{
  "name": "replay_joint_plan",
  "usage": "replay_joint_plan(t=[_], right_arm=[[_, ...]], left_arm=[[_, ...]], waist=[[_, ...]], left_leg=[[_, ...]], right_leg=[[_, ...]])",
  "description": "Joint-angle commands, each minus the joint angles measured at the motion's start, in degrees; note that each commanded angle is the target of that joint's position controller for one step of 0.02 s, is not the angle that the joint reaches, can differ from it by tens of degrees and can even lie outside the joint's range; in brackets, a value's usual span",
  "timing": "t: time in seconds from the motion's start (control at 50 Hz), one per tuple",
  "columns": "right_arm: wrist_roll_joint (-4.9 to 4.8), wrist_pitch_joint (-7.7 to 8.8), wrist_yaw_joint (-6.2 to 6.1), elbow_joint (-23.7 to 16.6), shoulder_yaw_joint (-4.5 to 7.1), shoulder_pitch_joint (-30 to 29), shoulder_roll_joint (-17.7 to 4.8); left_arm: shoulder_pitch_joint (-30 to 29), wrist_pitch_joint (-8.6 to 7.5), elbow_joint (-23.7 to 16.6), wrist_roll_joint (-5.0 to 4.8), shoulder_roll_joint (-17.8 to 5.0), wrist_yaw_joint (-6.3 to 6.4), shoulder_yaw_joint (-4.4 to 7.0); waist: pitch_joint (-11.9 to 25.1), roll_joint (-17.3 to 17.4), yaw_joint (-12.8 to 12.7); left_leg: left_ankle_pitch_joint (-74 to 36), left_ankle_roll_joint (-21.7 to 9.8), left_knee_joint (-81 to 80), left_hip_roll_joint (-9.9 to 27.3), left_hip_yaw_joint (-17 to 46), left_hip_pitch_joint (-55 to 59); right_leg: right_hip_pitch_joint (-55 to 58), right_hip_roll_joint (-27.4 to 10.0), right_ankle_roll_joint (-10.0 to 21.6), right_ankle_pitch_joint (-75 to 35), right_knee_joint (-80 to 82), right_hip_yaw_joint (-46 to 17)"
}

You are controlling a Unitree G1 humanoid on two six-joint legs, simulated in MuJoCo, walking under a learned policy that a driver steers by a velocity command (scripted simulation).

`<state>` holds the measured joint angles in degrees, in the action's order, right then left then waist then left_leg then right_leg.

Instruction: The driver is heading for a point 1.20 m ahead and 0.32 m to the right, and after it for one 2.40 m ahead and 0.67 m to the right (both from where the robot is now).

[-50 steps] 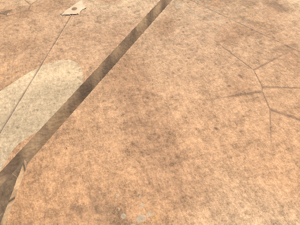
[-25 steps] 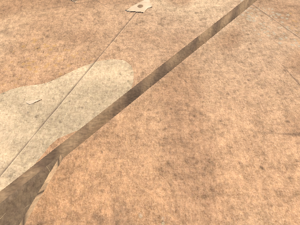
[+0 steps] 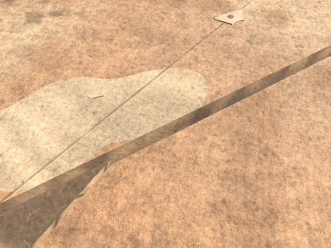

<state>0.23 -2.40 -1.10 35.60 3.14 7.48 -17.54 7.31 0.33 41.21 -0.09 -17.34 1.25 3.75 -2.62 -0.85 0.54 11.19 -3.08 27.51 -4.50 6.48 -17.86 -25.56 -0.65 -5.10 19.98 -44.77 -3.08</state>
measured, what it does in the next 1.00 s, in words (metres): walks ahead, turning right: right foot, then right foot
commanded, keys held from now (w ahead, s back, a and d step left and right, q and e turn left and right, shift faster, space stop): e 0.24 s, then w+e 0.30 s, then e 0.26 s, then q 0.20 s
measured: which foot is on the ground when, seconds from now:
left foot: down 0.00-0.66, up 0.68-1.00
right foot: up 0.00-0.06, down 0.08-0.34, up 0.36-0.64, down 0.66-1.00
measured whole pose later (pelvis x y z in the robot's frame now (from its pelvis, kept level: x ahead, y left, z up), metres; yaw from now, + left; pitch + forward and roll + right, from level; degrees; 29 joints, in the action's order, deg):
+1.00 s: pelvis +0.16 -0.15 +0.00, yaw -24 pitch +2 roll -1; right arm 0.1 0.5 -0.8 42.6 1.7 8.9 -16.3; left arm 10.8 -1.1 36.9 1.5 -14.9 0.0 1.5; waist -1.6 2.3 -0.5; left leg 11.3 4.1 43.6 4.0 2.4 -30.1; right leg -13.7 5.5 4.6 11.3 -23.6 -1.1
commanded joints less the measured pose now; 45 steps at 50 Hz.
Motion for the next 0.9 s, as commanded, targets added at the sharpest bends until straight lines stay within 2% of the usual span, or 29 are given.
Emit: replay_joint_plan(t=[0.02, 0.06, 0.08, 0.1, 0.12, 0.14, 0.16, 0.24, 0.26, 0.3, 0.32, 0.34, 0.36, 0.38, 0.4, 0.44, 0.5, 0.54, 0.6, 0.64, 0.66, 0.68, 0.7, 0.72, 0.74, 0.76, 0.78, 0.82, 0.9], right_arm=[[0.64, 0.79, 0.37, -2.3, 0.62, -0.9, -5.1], [0.60, 1.37, 0.79, -0.4, -0.67, -0.4, -2.6], [1.54, 2.07, 0.86, 0.5, -0.82, 2.0, -2.4], [2.41, 2.56, 0.90, 1.3, -0.25, 5.8, -4.0], [2.43, 2.65, 0.45, 1.0, -0.11, 4.4, -4.1], [1.99, 2.55, -0.02, 1.1, 0.44, 1.2, -6.2], [1.52, 2.35, -0.43, 0.9, 0.81, -0.5, -6.5], [0.83, 1.77, -0.94, 0.6, 1.13, 0.2, -4.4], [0.85, 1.96, -0.77, 0.6, 1.09, 1.2, -3.4], [0.60, 2.62, -0.22, 0.6, 1.45, 2.0, -3.1], [0.33, 3.15, -0.07, 1.0, 1.86, 4.2, -4.2], [0.04, 3.81, 0.00, 2.1, 2.38, 8.9, -6.1], [0.11, 4.64, 0.20, 3.2, 3.45, 11.4, -9.9], [0.73, 5.60, -0.12, 3.1, 3.23, 11.6, -9.3], [0.28, 6.17, -0.58, 2.8, 2.80, 9.9, -7.7], [-0.62, 6.39, -0.75, 2.6, 2.42, 7.6, -6.9], [-0.22, 6.58, -0.25, 3.2, 2.71, 7.7, -8.0], [-0.68, 6.54, 0.28, 3.7, 3.22, 7.7, -9.8], [-1.52, 5.45, 0.88, 4.8, 3.95, 8.2, -12.2], [-2.03, 5.02, 0.72, 5.0, 3.67, 8.0, -11.3], [-1.28, 5.24, 0.61, 4.9, 2.77, 9.2, -8.6], [2.41, 5.36, 0.63, 2.1, 0.63, 9.9, -1.9], [1.05, 6.00, 0.68, 0.6, 0.60, 11.7, -4.1], [-1.01, 6.07, 0.71, 0.9, 1.77, 7.4, -8.6], [-1.26, 6.14, 0.55, 0.3, 1.72, 4.9, -9.0], [-0.32, 5.91, -0.13, 1.3, 1.67, 4.8, -8.5], [0.51, 5.54, -0.55, 1.2, 1.81, 4.6, -8.8], [0.64, 4.75, -0.50, 2.9, 1.48, 6.9, -7.4], [0.43, 3.82, -0.41, 4.8, -0.14, 6.8, -3.1]], left_arm=[[0.3, -0.86, -3.5, -0.18, -3.5, -0.75, 0.49], [1.5, -1.43, -2.8, 0.48, -2.0, -1.50, -0.23], [0.6, -1.63, -3.6, 1.38, -4.8, -1.33, 0.02], [-1.3, -1.60, -5.0, 1.42, -9.4, -1.04, 0.70], [-3.1, -1.65, -4.3, 0.91, -8.4, -1.26, 0.65], [-3.3, -1.73, -4.8, 0.46, -7.1, -1.55, 0.55], [-2.4, -1.83, -4.5, 0.35, -7.0, -1.53, 0.56], [0.3, -1.62, -5.3, -0.52, -8.3, -0.63, 1.20], [1.0, -1.18, -5.5, -0.65, -7.5, -0.30, 1.08], [1.5, -0.45, -6.4, -0.87, -6.2, 0.04, 0.87], [0.3, -0.49, -7.6, -0.88, -5.7, 0.07, 0.73], [-2.2, -0.82, -9.1, -1.06, -4.7, 0.04, 0.49], [-4.7, -1.31, -11.1, -1.33, -3.7, -0.36, 0.17], [-5.3, -1.77, -11.7, -1.25, -5.5, -0.62, 0.75], [-3.1, -1.96, -10.9, -1.41, -5.9, -1.03, 1.07], [-1.6, -2.05, -10.4, -1.53, -4.4, -1.87, 0.67], [-3.7, -2.22, -11.7, -1.15, -2.4, -3.23, -0.32], [-4.2, -2.18, -12.3, -1.26, -1.4, -3.89, -0.96], [-3.3, -1.63, -13.3, -1.30, -3.7, -4.11, -0.17], [4.2, -1.08, -11.5, -0.72, -7.1, -3.63, 2.00], [11.5, -0.58, -9.9, -0.82, -10.5, -2.88, 3.84], [15.5, -0.12, -10.5, -1.00, -17.2, -1.49, 4.95], [13.5, -0.99, -13.5, 0.26, -18.3, -2.17, 4.35], [11.7, -1.84, -13.6, 0.09, -13.3, -2.80, 3.23], [9.8, -2.32, -12.8, -0.38, -11.1, -2.64, 2.60], [7.6, -2.31, -12.9, -0.61, -10.1, -2.34, 2.33], [5.3, -2.06, -13.1, -0.45, -9.8, -2.04, 2.12], [2.4, -2.04, -13.2, 0.85, -8.9, -1.36, 1.63], [1.8, -2.46, -10.4, 0.72, -5.3, -0.77, 0.16]], waist=[[9.2, 9.4, 0.7], [7.5, 7.3, -1.2], [7.1, 3.7, 0.4], [6.1, -4.4, 4.4], [5.4, -9.7, 4.6], [3.5, -8.8, 2.4], [3.7, -8.3, 1.4], [4.8, -8.0, 0.3], [6.6, -7.3, 0.4], [4.6, -2.8, 0.7], [2.3, 1.3, 1.9], [1.2, 6.0, 4.1], [-0.4, 12.4, 4.9], [-1.2, 9.3, 4.6], [-0.7, 5.9, 3.0], [-0.3, 6.2, 2.3], [0.0, 6.7, 3.6], [0.5, 6.9, 3.8], [0.4, 7.3, 2.8], [5.1, 5.8, -1.7], [9.3, 2.1, -5.0], [12.2, -15.3, -3.6], [21.1, -17.7, -3.3], [16.8, -9.0, -5.1], [11.7, -7.0, -4.0], [9.7, -2.7, -2.4], [8.2, -2.8, -0.8], [9.3, -3.6, 1.6], [11.2, -3.2, 1.5]], left_leg=[[-13.8, -9.8, -4.9, 15.1, 11.5, 5.6], [-6.5, -6.0, -4.2, 12.4, 9.1, 2.7], [-0.7, -2.7, -2.1, 9.5, 7.2, 0.9], [6.8, 0.1, 1.3, 4.6, 2.5, 0.4], [6.1, 2.6, 0.1, 3.5, -0.6, 5.1], [4.2, 3.3, 1.2, 3.3, -1.6, 6.0], [2.8, 3.0, 2.3, 3.3, -2.4, 6.1], [2.2, 2.4, 4.3, 2.9, -4.2, 4.3], [6.5, 2.3, 4.0, 2.5, -5.1, 4.9], [18.2, 0.3, 0.6, 4.1, -3.4, 5.1], [24.7, -2.2, -3.5, 7.4, 1.4, 7.7], [31.2, -6.1, -9.9, 14.1, 11.0, 13.4], [33.7, -11.4, -17.2, 24.8, 25.0, 16.5], [29.8, -14.1, -17.4, 28.4, 28.8, 15.9], [26.6, -13.3, -16.6, 27.5, 25.4, 17.1], [19.6, -9.7, -17.6, 23.6, 15.4, 17.9], [5.7, -7.0, -18.4, 18.8, 1.0, 12.9], [3.1, -6.3, -17.9, 17.8, -4.3, 10.1], [-5.5, -5.1, -12.6, 19.3, -7.1, 10.0], [-20.8, -1.6, 1.0, 17.2, -12.0, 8.0], [-20.0, 1.6, 14.2, 14.1, -15.4, 2.8], [20.8, 6.4, 35.6, 8.3, -16.5, -13.4], [28.5, 7.7, 48.0, 2.4, -4.9, -23.5], [23.3, 7.2, 50.9, 5.2, -1.8, -26.6], [18.4, 6.2, 48.9, 6.9, -2.5, -27.9], [14.5, 6.0, 45.7, 8.9, -2.0, -25.9], [12.5, 6.1, 42.1, 9.5, -1.6, -22.5], [9.6, 6.6, 39.6, 8.5, -2.9, -16.5], [2.8, 8.0, 26.0, 9.0, -3.6, -10.0]], right_leg=[[7.9, -1.5, 1.1, -1.5, 7.3, 0.8], [16.4, -1.1, 2.9, -13.8, 22.6, 1.2], [19.4, -4.9, 4.5, -23.0, 22.9, -4.0], [17.4, -9.8, 8.2, -30.5, 21.5, -9.5], [9.9, -10.4, 12.3, -20.6, 23.4, -11.8], [8.0, -8.4, 11.9, -14.6, 24.3, -11.6], [8.1, -7.6, 10.9, -13.6, 24.1, -11.6], [9.4, -7.3, 11.7, -17.7, 21.4, -14.8], [9.4, -6.4, 12.0, -11.5, 20.9, -15.0], [3.9, -3.2, 11.7, 10.2, 19.2, -13.7], [-3.1, -0.6, 10.4, 16.9, 15.1, -10.6], [-11.9, 2.5, 8.4, 15.5, 6.4, -5.2], [-19.3, 2.8, 7.3, 10.8, -6.1, -0.7], [-22.8, -0.8, 6.8, 10.8, -15.1, -3.5], [-24.0, -2.2, 6.5, 8.2, -18.8, -4.7], [-23.8, -4.4, 5.6, 3.4, -18.2, -3.3], [-14.7, -4.9, 4.3, -3.5, -9.5, 1.9], [-7.7, -4.4, 4.3, -4.2, -1.9, 4.1], [-1.3, -1.8, 5.5, -5.8, 6.2, 7.2], [11.4, 2.7, 8.1, -10.5, 12.5, 9.3], [22.2, 2.7, 10.1, -14.7, 14.5, 6.5], [33.0, -12.8, 15.8, -32.0, 16.6, -16.0], [37.4, -22.4, 26.9, -23.4, 25.3, -40.7], [34.5, -20.2, 25.7, -20.6, 26.5, -34.4], [30.0, -17.3, 23.4, -20.6, 25.4, -27.4], [25.2, -14.6, 21.1, -22.8, 24.7, -23.0], [19.9, -13.0, 20.3, -27.9, 24.8, -19.9], [14.8, -11.5, 20.2, -38.1, 25.2, -14.9], [13.5, -9.5, 18.9, -42.4, 25.1, -7.1]])
Velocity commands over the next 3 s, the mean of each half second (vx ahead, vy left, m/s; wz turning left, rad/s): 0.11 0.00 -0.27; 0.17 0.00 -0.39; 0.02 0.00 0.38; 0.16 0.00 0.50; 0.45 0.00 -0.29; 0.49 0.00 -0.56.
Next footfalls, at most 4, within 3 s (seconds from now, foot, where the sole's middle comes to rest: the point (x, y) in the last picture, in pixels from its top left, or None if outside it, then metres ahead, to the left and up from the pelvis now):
0.08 right None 0.06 -0.15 -0.78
0.66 right None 0.17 -0.24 -0.78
1.12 left None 0.31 -0.06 -0.78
1.46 right None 0.22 -0.30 -0.78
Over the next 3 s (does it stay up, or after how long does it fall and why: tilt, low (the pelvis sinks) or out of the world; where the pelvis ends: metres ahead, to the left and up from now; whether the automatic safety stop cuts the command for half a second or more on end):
stays up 0.77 -0.14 0.00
